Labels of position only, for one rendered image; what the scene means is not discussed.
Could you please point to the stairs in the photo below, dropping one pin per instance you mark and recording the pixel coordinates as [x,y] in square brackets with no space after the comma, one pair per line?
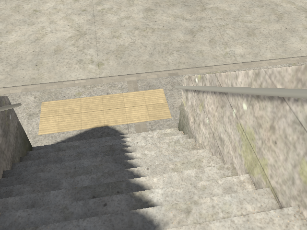
[153,180]

